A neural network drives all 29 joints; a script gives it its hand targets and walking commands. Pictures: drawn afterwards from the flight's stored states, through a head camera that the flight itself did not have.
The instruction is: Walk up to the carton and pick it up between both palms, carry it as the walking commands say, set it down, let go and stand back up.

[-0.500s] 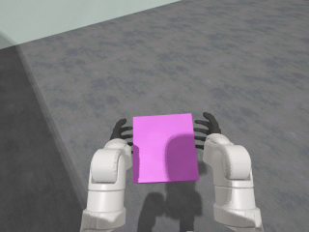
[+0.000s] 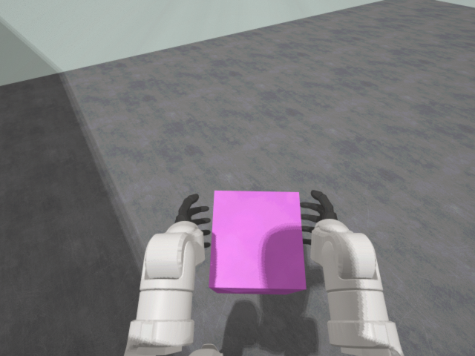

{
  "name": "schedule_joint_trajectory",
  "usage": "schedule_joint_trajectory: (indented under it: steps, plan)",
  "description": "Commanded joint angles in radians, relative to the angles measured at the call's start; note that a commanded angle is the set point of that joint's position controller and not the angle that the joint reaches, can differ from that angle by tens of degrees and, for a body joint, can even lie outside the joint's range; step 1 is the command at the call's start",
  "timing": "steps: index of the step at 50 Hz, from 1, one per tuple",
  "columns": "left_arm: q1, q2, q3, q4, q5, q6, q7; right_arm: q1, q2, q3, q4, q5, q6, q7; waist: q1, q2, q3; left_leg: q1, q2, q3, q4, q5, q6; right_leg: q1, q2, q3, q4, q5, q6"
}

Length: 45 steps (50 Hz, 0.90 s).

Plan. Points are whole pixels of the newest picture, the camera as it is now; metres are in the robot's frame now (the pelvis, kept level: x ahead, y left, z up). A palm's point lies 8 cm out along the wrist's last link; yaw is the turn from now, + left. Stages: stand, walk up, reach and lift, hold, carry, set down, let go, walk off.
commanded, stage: carry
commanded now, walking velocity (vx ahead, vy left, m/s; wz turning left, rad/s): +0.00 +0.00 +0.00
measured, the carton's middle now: (253, 247) +0.34 +0.02 +0.00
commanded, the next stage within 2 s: none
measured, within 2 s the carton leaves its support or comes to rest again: neither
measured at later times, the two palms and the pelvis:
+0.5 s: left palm (145, 274) +0.23 +0.18 +0.07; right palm (299, 274) +0.24 -0.05 +0.08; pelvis -0.07 +0.07 +0.01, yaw -2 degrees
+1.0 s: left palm (156, 317) +0.18 +0.15 +0.07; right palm (330, 330) +0.17 -0.08 +0.07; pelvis -0.13 +0.05 +0.01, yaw -2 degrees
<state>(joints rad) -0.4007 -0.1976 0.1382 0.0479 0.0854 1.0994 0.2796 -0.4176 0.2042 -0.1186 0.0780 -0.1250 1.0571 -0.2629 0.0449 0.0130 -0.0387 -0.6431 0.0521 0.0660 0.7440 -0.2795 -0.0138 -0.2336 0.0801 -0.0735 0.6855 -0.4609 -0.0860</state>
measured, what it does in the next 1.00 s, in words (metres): walks backwards: left foot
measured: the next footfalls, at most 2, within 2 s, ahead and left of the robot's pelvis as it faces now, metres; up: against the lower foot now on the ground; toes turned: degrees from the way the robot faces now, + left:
left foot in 0.20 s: +0.03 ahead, +0.15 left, +0.00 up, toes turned +2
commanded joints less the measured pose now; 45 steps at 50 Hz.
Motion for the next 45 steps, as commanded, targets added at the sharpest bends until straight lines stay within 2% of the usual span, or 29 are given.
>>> schedule_joint_trajectory:
  steps: [1,3,5,6,7,8,9,10,11,12,13,14,16,17,18,21,22,24,25,27,29,31,32,33,35,37,40,43,45]
  plan:
    - [-0.469,-1.112,-0.507,-0.273,-0.306,-0.04,-0.213,-0.366,1.099,0.454,-0.24,0.309,-0.002,0.145,-0.055,-0.06,-0.313,0.07,-0.008,-0.03,0.287,0.068,0.006,0.019,-0.307,0.276,-0.266,0.594,0.038]
    - [-0.453,-1.085,-0.47,-0.256,-0.264,-0.054,-0.206,-0.435,1.058,0.458,-0.262,0.337,-0.017,0.16,-0.051,-0.081,-0.344,0.087,-0.018,-0.012,0.168,0.001,0.016,0.113,-0.29,0.233,-0.188,0.837,0.031]
    - [-0.42,-1.027,-0.417,-0.216,-0.219,-0.08,-0.194,-0.421,1.013,0.434,-0.202,0.331,-0.026,0.17,-0.043,-0.146,-0.388,0.107,-0.045,0.02,-0.007,-0.035,0.021,0.228,-0.276,0.187,-0.12,1.061,0.029]
    - [-0.378,-0.979,-0.374,-0.155,-0.177,-0.099,-0.19,-0.405,0.982,0.41,-0.135,0.315,-0.034,0.178,-0.04,-0.169,-0.409,0.128,-0.057,0.028,-0.117,-0.026,0.025,0.279,-0.269,0.173,-0.093,1.091,0.028]
    - [-0.327,-0.938,-0.331,-0.085,-0.139,-0.118,-0.187,-0.378,0.952,0.387,-0.069,0.295,-0.047,0.184,-0.048,-0.174,-0.443,0.207,-0.047,0.016,-0.251,0.083,0.029,0.299,-0.255,0.142,-0.053,1.076,0.038]
    - [-0.301,-0.919,-0.31,-0.054,-0.118,-0.139,-0.184,-0.376,0.943,0.381,-0.047,0.291,-0.062,0.192,-0.061,-0.164,-0.498,0.355,0.001,-0.036,-0.36,0.272,0.04,0.266,-0.244,0.118,-0.003,0.99,0.058]
    - [-0.275,-0.925,-0.311,-0.046,-0.115,-0.155,-0.183,-0.379,0.945,0.391,-0.058,0.291,-0.075,0.199,-0.058,-0.1,-0.549,0.528,0.058,-0.112,-0.312,0.512,0.055,0.15,-0.213,0.125,0.009,0.757,0.074]
    - [-0.27,-0.909,-0.295,-0.014,-0.099,-0.175,-0.185,-0.366,0.932,0.374,-0.013,0.274,-0.09,0.208,-0.054,0.006,-0.587,0.682,0.143,-0.186,-0.233,0.845,0.081,0.026,-0.188,0.116,0.011,0.441,0.081]
    - [-0.287,-0.905,-0.29,-0.024,-0.097,-0.195,-0.187,-0.373,0.93,0.368,-0.015,0.272,-0.109,0.213,-0.055,0.091,-0.594,0.781,0.205,-0.215,-0.186,1.022,0.114,-0.074,-0.159,0.091,0.013,0.146,0.088]
    - [-0.384,-0.951,-0.376,-0.224,-0.172,-0.204,-0.185,-0.427,0.972,0.409,-0.165,0.325,-0.125,0.207,-0.06,0.138,-0.59,0.774,0.216,-0.229,-0.161,1.006,0.158,-0.109,-0.153,0.084,-0.029,0.126,0.108]
    - [-0.409,-0.995,-0.436,-0.316,-0.217,-0.192,-0.182,-0.424,1.002,0.43,-0.258,0.35,-0.126,0.195,-0.058,0.124,-0.571,0.69,0.196,-0.223,-0.177,0.866,0.161,-0.082,-0.156,0.08,-0.071,0.154,0.115]
    - [-0.432,-0.995,-0.447,-0.336,-0.242,-0.182,-0.179,-0.389,0.993,0.399,-0.265,0.341,-0.123,0.181,-0.055,0.105,-0.55,0.578,0.159,-0.201,-0.218,0.677,0.14,-0.009,-0.158,0.082,-0.085,0.163,0.102]
    - [-0.416,-0.969,-0.446,-0.262,-0.227,-0.166,-0.18,-0.288,0.967,0.356,-0.156,0.274,-0.108,0.171,-0.051,0.053,-0.508,0.483,0.113,-0.154,-0.24,0.459,0.111,0.042,-0.165,0.089,-0.094,0.276,0.083]
    - [-0.339,-0.904,-0.389,-0.089,-0.155,-0.17,-0.187,-0.227,0.906,0.309,0.008,0.203,-0.111,0.176,-0.051,0.032,-0.502,0.502,0.103,-0.139,-0.248,0.397,0.106,0.017,-0.167,0.098,-0.097,0.325,0.075]
    - [-0.314,-0.858,-0.364,-0.019,-0.125,-0.187,-0.191,-0.208,0.854,0.275,0.077,0.168,-0.128,0.18,-0.053,0.032,-0.498,0.518,0.105,-0.137,-0.257,0.348,0.112,-0.009,-0.166,0.103,-0.102,0.332,0.071]
    - [-0.379,-0.861,-0.387,-0.055,-0.147,-0.229,-0.202,-0.302,0.829,0.279,0.016,0.184,-0.174,0.194,-0.058,0.041,-0.464,0.53,0.134,-0.177,-0.303,0.283,0.126,-0.052,-0.158,0.101,-0.11,0.229,0.078]
    - [-0.421,-0.885,-0.399,-0.077,-0.167,-0.236,-0.206,-0.345,0.838,0.279,-0.013,0.197,-0.186,0.195,-0.06,0.054,-0.423,0.49,0.136,-0.189,-0.335,0.194,0.122,-0.064,-0.15,0.099,-0.116,0.206,0.08]
    - [-0.474,-0.956,-0.45,-0.154,-0.223,-0.231,-0.206,-0.388,0.894,0.312,-0.104,0.235,-0.186,0.188,-0.062,0.053,-0.354,0.412,0.134,-0.216,-0.416,-0.071,0.107,-0.086,-0.131,0.097,-0.123,0.179,0.071]
    - [-0.469,-0.968,-0.461,-0.162,-0.235,-0.225,-0.204,-0.376,0.907,0.32,-0.112,0.241,-0.179,0.183,-0.062,0.053,-0.325,0.378,0.133,-0.226,-0.454,-0.18,0.097,-0.091,-0.122,0.091,-0.123,0.16,0.068]
    - [-0.426,-0.942,-0.442,-0.104,-0.22,-0.214,-0.199,-0.327,0.886,0.294,-0.043,0.216,-0.168,0.176,-0.062,0.064,-0.312,0.352,0.136,-0.245,-0.496,-0.299,0.089,-0.091,-0.106,0.076,-0.12,0.13,0.062]
    - [-0.388,-0.9,-0.418,-0.048,-0.197,-0.209,-0.193,-0.276,0.849,0.266,0.031,0.188,-0.159,0.174,-0.061,0.077,-0.32,0.347,0.14,-0.248,-0.51,-0.329,0.085,-0.088,-0.1,0.067,-0.118,0.129,0.059]
    - [-0.376,-0.888,-0.415,-0.067,-0.197,-0.209,-0.187,-0.273,0.844,0.279,0.016,0.199,-0.155,0.176,-0.06,0.066,-0.339,0.354,0.139,-0.241,-0.509,-0.316,0.079,-0.08,-0.101,0.069,-0.127,0.136,0.053]
    - [-0.363,-0.875,-0.393,-0.034,-0.179,-0.215,-0.188,-0.288,0.832,0.272,0.037,0.196,-0.159,0.18,-0.06,0.054,-0.35,0.352,0.135,-0.232,-0.501,-0.298,0.076,-0.069,-0.103,0.07,-0.132,0.145,0.051]
    - [-0.38,-0.89,-0.402,-0.075,-0.192,-0.219,-0.185,-0.321,0.848,0.294,-0.013,0.22,-0.162,0.181,-0.06,0.048,-0.355,0.35,0.129,-0.225,-0.497,-0.29,0.068,-0.067,-0.103,0.072,-0.135,0.145,0.049]
    - [-0.373,-0.89,-0.38,-0.039,-0.177,-0.225,-0.186,-0.326,0.848,0.29,0.015,0.219,-0.166,0.187,-0.061,0.043,-0.359,0.336,0.121,-0.215,-0.495,-0.293,0.061,-0.055,-0.101,0.07,-0.136,0.137,0.046]
    - [-0.384,-0.906,-0.386,-0.069,-0.185,-0.233,-0.182,-0.351,0.863,0.311,-0.027,0.241,-0.172,0.189,-0.059,0.045,-0.355,0.308,0.112,-0.206,-0.508,-0.324,0.048,-0.042,-0.086,0.056,-0.132,0.114,0.044]
    - [-0.372,-0.9,-0.371,-0.05,-0.173,-0.244,-0.183,-0.358,0.86,0.319,-0.022,0.246,-0.18,0.195,-0.057,0.049,-0.348,0.271,0.096,-0.181,-0.512,-0.354,0.031,-0.026,-0.075,0.049,-0.139,0.084,0.037]
    - [-0.371,-0.893,-0.361,-0.061,-0.175,-0.254,-0.182,-0.348,0.861,0.328,-0.03,0.256,-0.187,0.195,-0.058,0.012,-0.357,0.279,0.069,-0.147,-0.45,-0.327,0.026,-0.047,-0.096,0.091,-0.19,0.03,0.027]
    - [-0.378,-0.884,-0.355,-0.061,-0.178,-0.262,-0.184,-0.34,0.852,0.323,-0.027,0.251,-0.196,0.194,-0.063,-0.018,-0.373,0.304,0.059,-0.133,-0.391,-0.288,0.038,-0.071,-0.119,0.122,-0.22,0.011,0.027]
